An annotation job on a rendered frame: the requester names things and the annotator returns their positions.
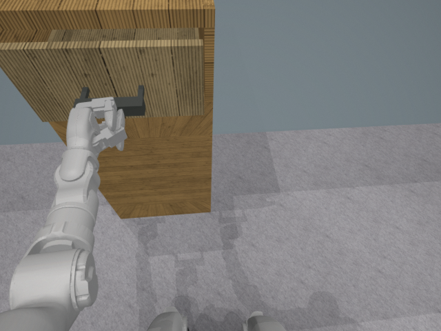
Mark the handle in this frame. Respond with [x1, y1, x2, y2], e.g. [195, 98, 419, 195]
[73, 85, 145, 118]

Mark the drawer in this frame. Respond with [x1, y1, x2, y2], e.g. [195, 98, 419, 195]
[0, 28, 205, 122]

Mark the robot left forearm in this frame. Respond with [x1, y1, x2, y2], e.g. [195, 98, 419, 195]
[9, 148, 101, 310]

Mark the right robot thigh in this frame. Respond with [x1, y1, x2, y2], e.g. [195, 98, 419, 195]
[241, 315, 286, 331]

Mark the robot left upper arm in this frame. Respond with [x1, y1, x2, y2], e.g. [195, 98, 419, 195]
[0, 248, 99, 331]

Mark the cabinet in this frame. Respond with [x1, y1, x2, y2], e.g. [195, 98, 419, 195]
[0, 0, 215, 219]

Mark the robot right shin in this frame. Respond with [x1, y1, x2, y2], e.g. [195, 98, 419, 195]
[249, 312, 263, 318]

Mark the robot left hand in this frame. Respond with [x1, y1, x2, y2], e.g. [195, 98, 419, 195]
[66, 97, 127, 158]

